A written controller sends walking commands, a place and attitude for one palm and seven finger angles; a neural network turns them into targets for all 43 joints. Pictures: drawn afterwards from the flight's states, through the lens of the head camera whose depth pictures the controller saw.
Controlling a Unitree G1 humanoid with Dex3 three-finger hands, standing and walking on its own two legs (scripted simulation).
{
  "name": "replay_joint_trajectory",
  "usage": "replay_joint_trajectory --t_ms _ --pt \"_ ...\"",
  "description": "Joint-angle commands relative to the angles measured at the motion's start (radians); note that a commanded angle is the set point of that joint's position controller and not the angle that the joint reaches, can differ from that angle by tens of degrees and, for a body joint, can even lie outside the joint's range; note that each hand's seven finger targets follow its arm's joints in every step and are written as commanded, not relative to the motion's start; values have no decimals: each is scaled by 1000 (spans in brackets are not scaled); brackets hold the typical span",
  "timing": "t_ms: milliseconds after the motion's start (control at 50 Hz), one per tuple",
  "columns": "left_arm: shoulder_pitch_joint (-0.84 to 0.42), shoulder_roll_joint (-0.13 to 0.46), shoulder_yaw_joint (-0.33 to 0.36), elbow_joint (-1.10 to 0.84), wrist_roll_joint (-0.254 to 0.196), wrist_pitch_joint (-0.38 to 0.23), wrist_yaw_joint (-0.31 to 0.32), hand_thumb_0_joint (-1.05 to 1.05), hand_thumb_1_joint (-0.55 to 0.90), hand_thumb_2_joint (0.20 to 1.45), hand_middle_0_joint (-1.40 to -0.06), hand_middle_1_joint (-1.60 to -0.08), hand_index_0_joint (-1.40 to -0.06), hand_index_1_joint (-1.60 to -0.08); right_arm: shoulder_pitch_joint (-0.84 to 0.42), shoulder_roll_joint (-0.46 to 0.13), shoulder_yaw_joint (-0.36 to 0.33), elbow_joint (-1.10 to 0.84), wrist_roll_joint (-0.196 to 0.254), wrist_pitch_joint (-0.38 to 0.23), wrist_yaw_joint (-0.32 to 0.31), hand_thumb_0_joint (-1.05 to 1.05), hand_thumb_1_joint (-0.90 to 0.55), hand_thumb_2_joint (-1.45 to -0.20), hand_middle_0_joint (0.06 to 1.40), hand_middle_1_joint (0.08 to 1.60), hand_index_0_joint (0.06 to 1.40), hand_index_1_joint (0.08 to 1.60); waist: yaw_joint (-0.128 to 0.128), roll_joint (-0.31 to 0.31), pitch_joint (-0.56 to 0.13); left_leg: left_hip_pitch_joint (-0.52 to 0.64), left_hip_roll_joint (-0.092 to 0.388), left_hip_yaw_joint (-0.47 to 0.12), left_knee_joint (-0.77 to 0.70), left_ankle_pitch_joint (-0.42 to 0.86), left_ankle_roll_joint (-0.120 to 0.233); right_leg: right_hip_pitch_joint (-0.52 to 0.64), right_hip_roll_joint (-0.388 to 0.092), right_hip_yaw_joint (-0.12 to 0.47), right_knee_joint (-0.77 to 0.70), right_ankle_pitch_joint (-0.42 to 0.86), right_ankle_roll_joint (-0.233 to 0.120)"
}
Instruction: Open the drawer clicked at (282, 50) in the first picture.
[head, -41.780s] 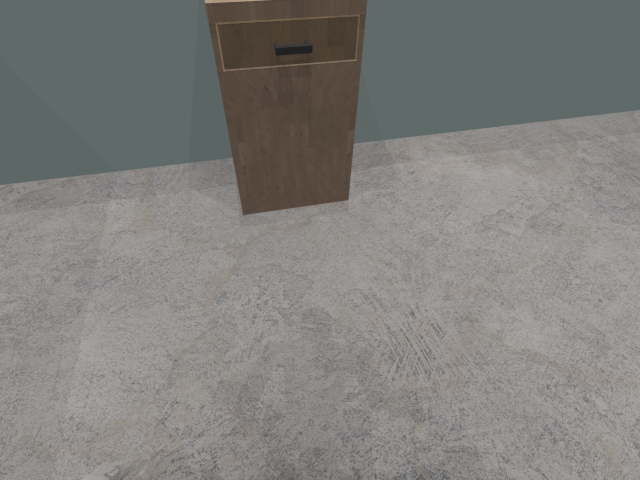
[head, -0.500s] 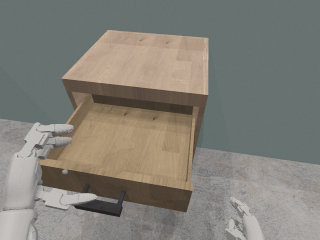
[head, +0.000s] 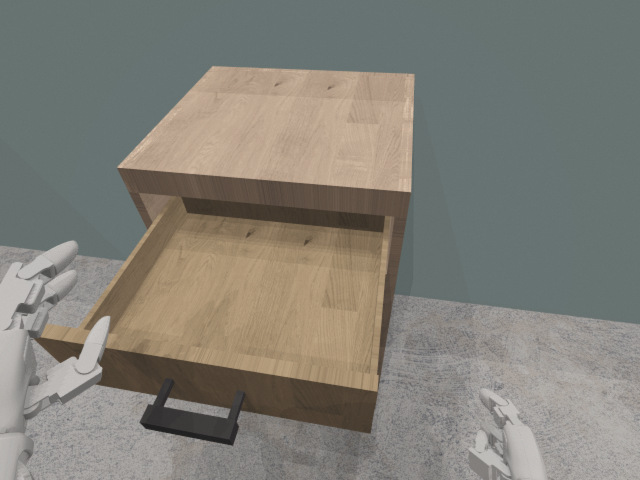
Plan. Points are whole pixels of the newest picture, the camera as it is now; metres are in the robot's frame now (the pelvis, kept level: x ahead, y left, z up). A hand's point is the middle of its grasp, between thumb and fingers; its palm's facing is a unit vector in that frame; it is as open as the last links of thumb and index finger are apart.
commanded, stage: draw the hand back to the body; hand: left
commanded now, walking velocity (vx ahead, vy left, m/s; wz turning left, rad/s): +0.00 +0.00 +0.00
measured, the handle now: (196, 408) +0.21 +0.20 -0.03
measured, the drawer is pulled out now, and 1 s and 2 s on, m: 0.30 0.30 0.30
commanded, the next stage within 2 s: step back with the hand held close in 0.22 s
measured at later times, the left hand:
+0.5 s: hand (86, 356) +0.18 +0.24 +0.16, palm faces +0.38 -0.80 -0.46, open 7.4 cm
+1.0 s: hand (35, 449) +0.10 +0.24 +0.16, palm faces +0.38 -0.82 -0.43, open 7.4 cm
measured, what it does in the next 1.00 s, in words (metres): steps on the spot: right foot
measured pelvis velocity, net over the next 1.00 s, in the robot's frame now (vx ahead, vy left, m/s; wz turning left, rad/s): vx -0.09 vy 0.01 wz -0.05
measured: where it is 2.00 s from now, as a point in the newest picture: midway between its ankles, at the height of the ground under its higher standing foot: outside the picture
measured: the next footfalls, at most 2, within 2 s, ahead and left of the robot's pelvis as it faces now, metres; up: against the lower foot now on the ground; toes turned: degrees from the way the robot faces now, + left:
right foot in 0.94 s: -0.05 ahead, -0.09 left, +0.00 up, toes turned -2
left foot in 1.24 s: -0.15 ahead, +0.14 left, +0.00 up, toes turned +2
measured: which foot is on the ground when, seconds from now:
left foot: down 0.00-1.00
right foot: down 0.00-0.80, up 0.82-0.92, down 0.94-1.00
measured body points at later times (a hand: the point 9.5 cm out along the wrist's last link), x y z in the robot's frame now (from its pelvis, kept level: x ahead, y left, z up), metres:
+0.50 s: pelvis -0.01 +0.00 +0.00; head +0.00 -0.01 +0.45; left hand +0.15 +0.28 +0.18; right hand +0.17 -0.23 -0.09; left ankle -0.04 +0.12 -0.74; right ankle -0.02 -0.08 -0.74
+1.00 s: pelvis -0.09 +0.01 -0.01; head -0.10 +0.00 +0.44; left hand +0.08 +0.28 +0.18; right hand +0.08 -0.21 -0.09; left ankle -0.04 +0.11 -0.74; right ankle -0.09 -0.09 -0.74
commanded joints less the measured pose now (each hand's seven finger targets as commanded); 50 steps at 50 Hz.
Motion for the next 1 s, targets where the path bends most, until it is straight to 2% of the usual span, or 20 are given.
replay_joint_trajectory --t_ms 0,80,100,280,300,320,340,380,460,540,580,600,700,760,800,840,900,940,960,980 --pt "-53 161 100 -225 -6 -63 14 0 900 900 -200 -300 -200 -300 -123 -96 -33 -160 -2 -64 -3 0 -900 -900 200 300 200 300 -9 -14 -66 -12 49 33 -39 304 8 45 -91 22 -64 294 36" --pt "-36 171 108 -220 -4 -61 18 0 900 900 -200 -300 -200 -300 -120 -89 -31 -163 -1 -62 1 0 -900 -900 200 300 200 300 -4 -29 -78 -16 48 34 -41 301 9 57 -94 21 -60 296 38" --pt "-50 183 120 -232 -4 -62 19 0 900 900 -200 -300 -200 -300 -128 -92 -31 -159 -1 -64 0 0 -900 -900 200 300 200 300 -5 6 -71 -14 46 34 -36 298 8 50 -94 31 -69 296 34" --pt "-31 159 102 -197 -6 -62 22 0 900 900 -200 -300 -200 -300 -126 -87 -33 -160 1 -58 3 0 -900 -900 200 300 200 300 -7 -30 -54 -26 49 32 -45 249 9 35 -97 19 -72 227 41" --pt "-42 162 103 -213 -5 -64 22 0 900 900 -200 -300 -200 -300 -135 -90 -34 -158 3 -62 3 0 -900 -900 200 300 200 300 -8 4 -46 -23 46 31 -43 247 8 28 -95 27 -81 223 37" --pt "-171 305 271 -280 15 -114 40 0 900 900 -200 -300 -200 -300 -63 -124 -39 -188 -3 -40 -9 0 -900 -900 200 300 200 300 -53 -14 28 -49 55 -21 -21 162 26 -59 -136 175 -141 262 21" --pt "-80 204 197 -198 23 -118 38 0 900 900 -200 -300 -200 -300 -73 -110 -39 -164 -20 -25 -13 0 -900 -900 200 300 200 300 -67 -114 6 -33 47 -26 17 139 28 -67 -155 186 -149 284 16" --pt "-26 155 142 -156 35 -102 38 0 900 900 -200 -300 -200 -300 -69 -112 -43 -189 -14 -3 -3 0 -900 -900 200 300 200 300 -79 -196 -23 -38 35 -15 86 136 23 -65 -199 228 -150 353 8" --pt "60 136 127 -183 39 -105 44 0 900 900 -200 -300 -200 -300 -60 -115 -48 -216 -11 26 10 0 -900 -900 200 300 200 300 -81 -127 -124 -39 75 -21 67 286 22 -1 -197 190 -67 474 8" --pt "84 203 181 -297 31 -124 46 0 900 900 -200 -300 -200 -300 -89 -115 -49 -239 -3 36 18 0 -900 -900 200 300 200 300 -72 -45 -196 -71 128 -50 29 469 34 57 -161 132 30 532 26" --pt "91 234 208 -343 25 -135 46 0 900 900 -200 -300 -200 -300 -97 -109 -47 -250 1 34 21 0 -900 -900 200 300 200 300 -63 -8 -200 -115 135 -64 11 463 38 74 -149 121 50 484 26" --pt "91 261 230 -369 26 -136 52 0 900 900 -200 -300 -200 -300 -105 -109 -46 -247 -2 30 19 0 -900 -900 200 300 200 300 -61 47 -196 -126 141 -72 0 454 38 61 -145 115 56 455 25" --pt "134 232 223 -356 25 -143 60 0 900 900 -200 -300 -200 -300 -87 -105 -45 -249 -16 12 18 0 -900 -900 200 300 200 300 -63 83 -142 -242 164 -98 -44 369 34 41 -102 78 83 288 31" --pt "142 178 191 -314 32 -139 72 0 900 900 -200 -300 -200 -300 -60 -113 -47 -238 -43 -3 15 0 -900 -900 200 300 200 300 -71 164 -103 -318 214 -123 -89 382 44 7 -60 34 174 58 41" --pt "127 170 189 -294 38 -134 75 0 900 900 -200 -300 -200 -300 -47 -111 -52 -226 -55 -15 11 0 -900 -900 200 300 200 300 -73 176 -75 -368 249 -136 -129 355 59 -13 -39 15 258 -63 49" --pt "107 142 164 -287 33 -133 77 0 900 900 -200 -300 -200 -300 -23 -110 -48 -215 -60 -24 8 0 -900 -900 200 300 200 300 -79 142 -70 -374 262 -135 -111 362 78 -23 -42 17 282 -101 53" --pt "42 151 147 -307 29 -127 78 0 900 900 -200 -300 -200 -300 -12 -127 -48 -191 -60 -29 -1 0 -900 -900 200 300 200 300 -85 81 -52 -294 264 -125 -56 417 73 -53 -60 12 168 -63 55" --pt "21 138 125 -288 24 -128 70 0 900 900 -200 -300 -200 -300 -13 -129 -37 -180 -55 -32 -3 0 -900 -900 200 300 200 300 -86 49 -61 -264 246 -140 -23 361 63 -57 -76 15 76 -34 49" --pt "2 148 132 -286 26 -129 71 0 900 900 -200 -300 -200 -300 -11 -130 -33 -178 -49 -31 -2 0 -900 -900 200 300 200 300 -86 -4 -74 -260 217 -128 27 330 51 -45 -104 50 29 89 31" --pt "-21 162 144 -271 18 -124 59 0 900 900 -200 -300 -200 -300 -37 -129 -39 -191 -16 -31 9 0 -900 -900 200 300 200 300 -78 -98 -122 -250 146 -54 117 183 27 -66 -179 164 -12 203 -5"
